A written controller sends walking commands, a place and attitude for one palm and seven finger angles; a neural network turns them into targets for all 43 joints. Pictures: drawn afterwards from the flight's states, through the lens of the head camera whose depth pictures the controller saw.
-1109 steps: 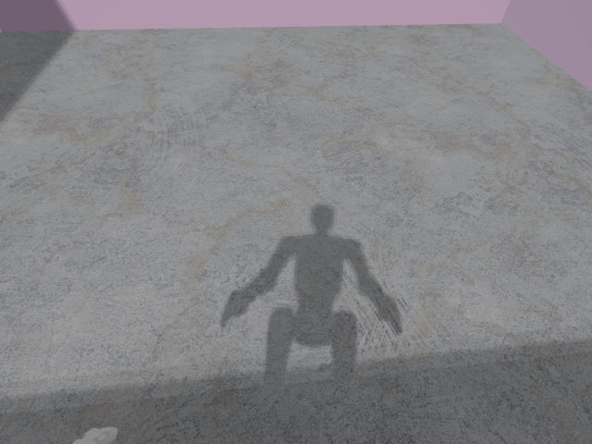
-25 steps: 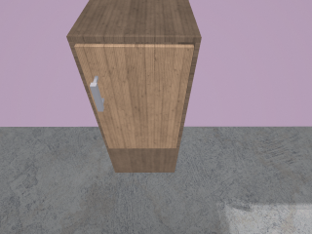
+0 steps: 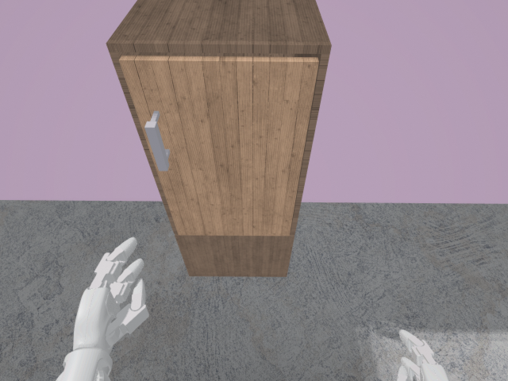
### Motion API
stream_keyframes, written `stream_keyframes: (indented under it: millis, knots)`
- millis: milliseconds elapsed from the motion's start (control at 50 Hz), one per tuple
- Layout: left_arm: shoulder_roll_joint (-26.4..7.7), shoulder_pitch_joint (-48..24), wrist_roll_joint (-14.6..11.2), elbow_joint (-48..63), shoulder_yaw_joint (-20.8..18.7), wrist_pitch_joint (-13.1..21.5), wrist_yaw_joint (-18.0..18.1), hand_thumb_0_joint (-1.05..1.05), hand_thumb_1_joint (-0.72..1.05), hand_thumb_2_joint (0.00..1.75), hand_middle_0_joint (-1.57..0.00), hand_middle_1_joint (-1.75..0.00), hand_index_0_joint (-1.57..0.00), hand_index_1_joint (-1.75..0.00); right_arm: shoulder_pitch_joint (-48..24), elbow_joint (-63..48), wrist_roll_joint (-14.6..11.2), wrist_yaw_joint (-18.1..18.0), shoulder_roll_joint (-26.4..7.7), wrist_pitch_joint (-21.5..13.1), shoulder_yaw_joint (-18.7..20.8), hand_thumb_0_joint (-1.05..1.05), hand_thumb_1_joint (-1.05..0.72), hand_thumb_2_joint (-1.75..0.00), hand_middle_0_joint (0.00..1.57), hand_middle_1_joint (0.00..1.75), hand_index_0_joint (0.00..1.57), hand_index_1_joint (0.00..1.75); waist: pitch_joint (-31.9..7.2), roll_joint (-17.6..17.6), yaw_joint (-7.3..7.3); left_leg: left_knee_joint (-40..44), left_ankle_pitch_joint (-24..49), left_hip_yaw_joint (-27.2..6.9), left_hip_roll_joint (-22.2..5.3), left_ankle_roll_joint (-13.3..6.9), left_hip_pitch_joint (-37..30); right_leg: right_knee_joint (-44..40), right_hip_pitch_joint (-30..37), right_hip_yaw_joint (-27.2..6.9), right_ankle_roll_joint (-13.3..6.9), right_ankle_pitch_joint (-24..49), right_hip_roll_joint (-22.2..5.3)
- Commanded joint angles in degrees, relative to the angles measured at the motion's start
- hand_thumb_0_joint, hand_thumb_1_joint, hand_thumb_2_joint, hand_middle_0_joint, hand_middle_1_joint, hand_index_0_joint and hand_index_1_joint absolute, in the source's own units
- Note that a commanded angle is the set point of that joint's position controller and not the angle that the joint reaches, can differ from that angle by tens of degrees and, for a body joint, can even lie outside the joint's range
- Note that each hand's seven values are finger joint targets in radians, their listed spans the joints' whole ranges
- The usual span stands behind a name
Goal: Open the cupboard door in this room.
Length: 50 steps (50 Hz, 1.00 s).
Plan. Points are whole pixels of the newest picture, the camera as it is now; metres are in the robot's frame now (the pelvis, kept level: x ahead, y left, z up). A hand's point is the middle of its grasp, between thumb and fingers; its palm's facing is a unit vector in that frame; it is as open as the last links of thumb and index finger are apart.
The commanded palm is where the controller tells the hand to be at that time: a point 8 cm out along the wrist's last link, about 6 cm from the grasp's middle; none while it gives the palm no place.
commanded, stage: raise the hand with hooked fingers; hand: left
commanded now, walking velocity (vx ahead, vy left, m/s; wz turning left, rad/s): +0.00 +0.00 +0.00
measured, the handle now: (159, 141) +0.58 +0.23 +0.03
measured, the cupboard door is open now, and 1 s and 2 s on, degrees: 0 0 0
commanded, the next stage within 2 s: move the hooked fingers beside the handle in 1.86 s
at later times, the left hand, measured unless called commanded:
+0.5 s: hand (126, 332) +0.20 +0.20 -0.01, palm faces -0.01 -1.00 -0.05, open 10.5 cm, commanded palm +0.17 +0.26 +0.00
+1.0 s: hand (86, 300) +0.23 +0.26 +0.03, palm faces +0.05 -1.00 -0.06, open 13.3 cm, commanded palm +0.21 +0.31 +0.03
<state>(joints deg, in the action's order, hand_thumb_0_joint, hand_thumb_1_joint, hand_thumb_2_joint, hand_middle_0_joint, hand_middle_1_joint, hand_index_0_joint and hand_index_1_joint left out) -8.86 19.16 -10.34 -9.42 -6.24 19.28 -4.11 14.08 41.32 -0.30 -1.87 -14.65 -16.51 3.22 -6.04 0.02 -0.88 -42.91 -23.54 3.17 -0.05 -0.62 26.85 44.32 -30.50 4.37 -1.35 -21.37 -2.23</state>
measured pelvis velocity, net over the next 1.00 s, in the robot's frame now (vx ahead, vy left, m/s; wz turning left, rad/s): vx -0.02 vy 0.02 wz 0.01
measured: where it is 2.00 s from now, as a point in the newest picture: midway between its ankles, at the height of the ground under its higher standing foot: outside the picture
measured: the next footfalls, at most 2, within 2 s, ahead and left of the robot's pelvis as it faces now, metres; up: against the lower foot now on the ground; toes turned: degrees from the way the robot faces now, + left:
none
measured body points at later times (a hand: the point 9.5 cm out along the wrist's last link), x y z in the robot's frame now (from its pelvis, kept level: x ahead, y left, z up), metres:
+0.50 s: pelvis -0.05 -0.01 -0.06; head +0.02 -0.01 +0.39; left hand +0.19 +0.26 +0.00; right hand +0.13 -0.22 -0.15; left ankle -0.02 +0.11 -0.71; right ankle +0.01 -0.10 -0.71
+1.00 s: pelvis -0.02 +0.02 -0.03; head +0.03 +0.03 +0.42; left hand +0.22 +0.31 +0.03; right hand +0.16 -0.22 -0.09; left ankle -0.02 +0.11 -0.71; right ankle +0.01 -0.10 -0.71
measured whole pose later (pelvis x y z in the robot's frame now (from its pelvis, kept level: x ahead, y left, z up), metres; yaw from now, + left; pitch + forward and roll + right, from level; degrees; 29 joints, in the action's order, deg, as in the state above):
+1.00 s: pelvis -0.02 +0.02 -0.03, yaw +1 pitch +11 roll -2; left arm -18.6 8.7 -18.0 -11.6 -18.2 19.3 -21.1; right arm 14.5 30.3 -1.9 -3.2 -15.5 -13.6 -1.7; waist -5.4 -0.5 0.3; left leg -57.2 -28.3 0.9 -1.0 -1.9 40.0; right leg 52.9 -40.6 5.9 -0.4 -23.2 -1.5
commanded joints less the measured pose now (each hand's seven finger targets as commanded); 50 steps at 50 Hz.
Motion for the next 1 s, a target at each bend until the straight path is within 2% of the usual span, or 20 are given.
stream_keyframes:
  millis: [0, 20, 60, 80, 100, 120, 180, 200, 240, 280, 300, 360, 420, 520, 600, 660, 700, 820, 860, 980]
  knots:
    - [-5.30, 14.29, -4.40, -2.56, -7.72, 16.92, -15.13, 0.00, 0.60, 0.77, -0.22, -0.50, -0.22, -0.50, -5.81, -14.52, 0.21, 2.82, -6.66, -2.42, 3.30, 0.00, -0.90, -0.90, 0.20, 0.30, 0.20, 0.30, -4.75, 5.67, 5.44, -9.61, 12.35, -1.41, 2.48, 1.78, 16.01, 8.25, -2.06, -3.41, -1.25, 14.05, 0.82]
    - [-7.66, 13.18, -4.94, 0.24, -9.62, 16.96, -16.33, 0.00, 0.57, 0.76, -0.22, -0.51, -0.22, -0.51, -7.03, -17.22, -0.07, 2.81, -7.10, -1.59, 3.41, 0.00, -0.90, -0.90, 0.20, 0.30, 0.20, 0.30, -7.71, 4.72, 6.34, -11.02, 10.78, -0.37, 2.89, 1.28, 18.45, 9.09, -1.72, -4.71, -1.16, 11.61, 0.48]
    - [-8.68, 8.15, -5.96, 6.66, -9.38, 13.42, -16.74, 0.00, 0.53, 0.74, -0.23, -0.54, -0.23, -0.54, -8.07, -21.90, -0.73, 2.35, -7.04, 0.08, 2.80, 0.00, -0.90, -0.90, 0.20, 0.30, 0.20, 0.30, -11.29, 1.56, 6.19, -12.18, 7.44, 0.21, 3.31, 0.45, 19.87, 8.98, -2.23, -6.42, -0.86, 5.71, 0.61]
    - [-8.24, 4.78, -6.63, 8.98, -8.48, 11.70, -16.14, 0.00, 0.50, 0.73, -0.23, -0.55, -0.23, -0.55, -8.67, -23.77, -1.16, 1.97, -6.70, 0.78, 2.33, 0.00, -0.90, -0.90, 0.20, 0.30, 0.20, 0.30, -9.89, 0.43, 5.51, -12.00, 0.89, 0.33, 3.42, 0.41, 21.77, 6.85, -5.18, -7.56, -0.52, -5.13, 0.41]
    - [-9.98, -0.58, -7.48, 13.97, -9.15, 10.96, -15.00, 0.00, 0.48, 0.72, -0.23, -0.57, -0.23, -0.57, -8.27, -24.98, -1.31, 1.33, -6.93, 1.18, 2.33, 0.00, -0.90, -0.90, 0.20, 0.30, 0.20, 0.30, -9.31, 3.03, 4.02, -13.68, -0.44, -0.77, 2.92, -0.12, 23.37, 6.28, -6.28, -9.35, -0.28, -9.09, 0.86]
    - [-11.34, -2.28, -7.13, 18.05, -10.26, 10.69, -13.60, 0.00, 0.46, 0.71, -0.23, -0.58, -0.23, -0.58, -7.00, -25.42, -1.23, 0.83, -6.82, 1.49, 2.32, 0.00, -0.90, -0.90, 0.20, 0.30, 0.20, 0.30, -11.29, 0.61, 3.69, -14.98, 0.96, -1.09, 2.36, -0.47, 22.45, 6.17, -5.82, -10.31, -0.23, -7.87, 0.91]
    - [-10.76, -6.31, -5.24, 28.45, -8.36, 12.45, -10.84, 0.00, 0.39, 0.68, -0.24, -0.63, -0.24, -0.63, -2.58, -23.50, -0.61, 0.18, -5.53, 1.94, 1.36, 0.00, -0.90, -0.90, 0.20, 0.30, 0.20, 0.30, -15.87, -5.82, 0.84, -16.54, 7.19, -2.63, 0.69, -0.99, 17.24, 9.01, -6.38, -7.72, -0.32, 3.40, 1.87]
    - [-10.92, -9.77, -5.13, 30.37, -7.06, 12.90, -10.79, 0.00, 0.36, 0.67, -0.24, -0.64, -0.24, -0.64, -2.26, -22.82, -0.25, -0.09, -5.96, 1.90, 0.80, 0.00, -0.90, -0.90, 0.20, 0.30, 0.20, 0.30, -15.38, -3.93, -1.05, -17.52, 7.51, -3.58, 0.24, -1.20, 17.43, 10.06, -8.29, -6.86, -0.27, 4.21, 2.44]
    - [-9.39, -9.10, -4.72, 27.55, -4.78, 12.84, -11.76, 0.00, 0.32, 0.65, -0.24, -0.68, -0.24, -0.68, -1.89, -20.80, -0.41, -0.63, -6.12, 1.20, 0.33, 0.00, -0.90, -0.90, 0.20, 0.30, 0.20, 0.30, -13.61, -5.21, -2.30, -17.73, 7.19, -4.26, -0.20, -1.16, 16.95, 10.20, -11.06, -5.32, -0.22, 4.27, 2.76]
    - [-11.07, -10.14, -5.27, 23.19, -5.31, 11.21, -13.69, 0.00, 0.27, 0.63, -0.25, -0.70, -0.25, -0.70, -2.25, -19.42, -0.90, -1.19, -6.63, 0.50, -0.31, 0.00, -0.90, -0.90, 0.20, 0.30, 0.20, 0.30, -11.88, -4.02, -2.77, -17.73, 4.02, -4.65, -0.27, -1.07, 19.55, 8.63, -11.27, -5.72, 0.03, -0.35, 2.73]
    - [-12.05, -10.26, -5.92, 19.14, -6.27, 9.38, -14.88, 0.00, 0.25, 0.62, -0.25, -0.72, -0.25, -0.72, -2.56, -19.11, -1.13, -1.60, -7.05, 0.67, -0.72, 0.00, -0.90, -0.90, 0.20, 0.30, 0.20, 0.30, -10.31, -2.42, -2.75, -17.77, 2.56, -4.77, -0.15, -1.09, 20.93, 7.69, -11.24, -6.04, -0.01, -3.20, 2.92]
    - [-14.97, -9.05, -7.37, 15.60, -10.34, 4.19, -16.49, 0.00, 0.18, 0.59, -0.25, -0.76, -0.25, -0.76, -3.35, -19.50, -2.03, -2.15, -6.97, 0.48, -1.18, 0.00, -0.90, -0.90, 0.20, 0.30, 0.20, 0.30, -12.94, -1.86, -0.33, -15.12, 0.14, -4.36, 0.35, -0.91, 22.04, 3.99, -6.48, -7.46, 0.49, -9.78, 1.74]
    - [-16.21, -7.37, -8.83, 15.23, -13.76, 0.88, -16.03, 0.00, 0.11, 0.56, -0.26, -0.81, -0.26, -0.81, -3.79, -20.32, -2.12, -2.24, -6.48, 0.48, -1.58, 0.00, -0.90, -0.90, 0.20, 0.30, 0.20, 0.30, -15.78, -2.05, 2.11, -12.16, 3.21, -4.38, 0.63, -0.83, 19.89, 3.25, -1.85, -6.68, 0.41, -7.25, 1.55]
    - [-16.08, -7.64, -9.04, 12.45, -15.55, 2.87, -13.34, 0.00, -0.01, 0.51, -0.27, -0.88, -0.27, -0.88, -2.84, -19.33, -1.60, -2.01, -6.21, 0.11, -1.45, 0.00, -0.90, -0.90, 0.20, 0.30, 0.20, 0.30, -12.18, 2.24, 2.08, -9.46, 4.24, -4.53, 0.45, -0.64, 19.40, 2.48, -1.70, -5.38, 0.54, -6.04, 1.83]
    - [-16.65, -9.94, -8.71, 9.88, -14.97, 5.61, -14.28, 0.00, -0.10, 0.47, -0.27, -0.94, -0.27, -0.94, -1.67, -18.73, -1.61, -1.83, -7.43, -0.32, -1.09, 0.00, -0.90, -0.90, 0.20, 0.30, 0.20, 0.30, -9.50, 0.75, 1.12, -8.33, 2.40, -4.18, 0.56, -0.73, 18.36, 1.92, -3.89, -4.99, 0.34, -7.95, 1.85]
    - [-17.10, -11.57, -8.57, 11.23, -14.58, 6.77, -15.36, 0.00, -0.17, 0.44, -0.28, -0.99, -0.28, -0.99, -0.38, -18.59, -1.80, -1.90, -8.17, -0.78, -0.94, 0.00, -0.90, -0.90, 0.20, 0.30, 0.20, 0.30, -11.32, -3.21, 1.08, -6.29, 3.84, -4.34, 0.49, -0.69, 14.32, 2.77, -3.66, -3.11, 0.06, -4.00, 2.14]
    - [-18.57, -12.23, -9.32, 10.66, -15.86, 6.55, -15.75, 0.00, -0.22, 0.42, -0.28, -1.02, -0.28, -1.02, 0.17, -18.52, -1.70, -2.05, -8.61, -0.66, -0.87, 0.00, -0.90, -0.90, 0.20, 0.30, 0.20, 0.30, -11.59, -1.35, 0.95, -6.05, 4.98, -4.54, 0.44, -0.75, 13.71, 2.92, -2.73, -2.73, 0.07, -2.04, 2.57]
    - [-20.12, -14.87, -9.32, 11.88, -17.20, 6.13, -15.91, 0.00, -0.36, 0.36, -0.29, -1.11, -0.29, -1.11, 1.20, -17.94, -1.59, -1.99, -8.91, -0.41, -0.96, 0.00, -0.90, -0.90, 0.20, 0.30, 0.20, 0.30, -13.34, -6.07, 1.14, -4.47, 12.98, -5.32, 0.02, 0.12, 7.65, 4.47, -1.68, -0.56, -0.40, 7.51, 3.15]
    - [-18.94, -14.84, -9.21, 10.29, -16.21, 5.08, -16.22, 0.00, -0.41, 0.34, -0.29, -1.14, -0.29, -1.14, 1.12, -17.96, -1.66, -1.81, -8.86, -0.07, -1.17, 0.00, -0.90, -0.90, 0.20, 0.30, 0.20, 0.30, -12.01, -5.82, 0.81, -4.00, 14.08, -5.44, -0.10, 0.40, 6.94, 4.12, -2.04, -0.10, -0.27, 8.51, 3.25]
    - [-21.16, -19.82, -9.17, 8.06, -17.64, 2.38, -17.99, 0.00, -0.50, 0.30, -0.30, -1.20, -0.30, -1.20, 0.95, -18.21, -1.85, -1.87, -9.17, 1.03, -1.60, 0.00, -0.90, -0.90, 0.20, 0.30, 0.20, 0.30, -12.32, -6.05, 0.83, -2.74, 16.26, -6.05, -0.47, 1.06, 4.79, 3.37, -1.25, 0.42, -0.32, 9.81, 3.53]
